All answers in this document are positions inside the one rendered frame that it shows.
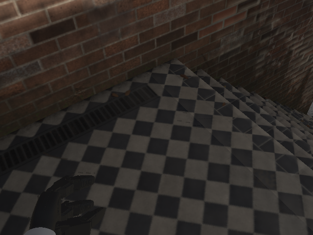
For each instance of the stairs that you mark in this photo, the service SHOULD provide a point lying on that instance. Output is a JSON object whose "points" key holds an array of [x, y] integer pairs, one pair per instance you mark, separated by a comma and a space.
{"points": [[292, 129]]}

